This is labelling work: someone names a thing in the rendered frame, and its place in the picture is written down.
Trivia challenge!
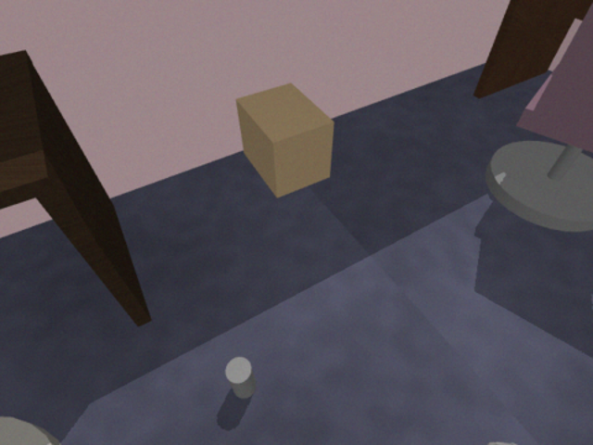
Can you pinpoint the desk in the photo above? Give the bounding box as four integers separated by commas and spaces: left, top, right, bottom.
473, 0, 593, 99
0, 50, 152, 327

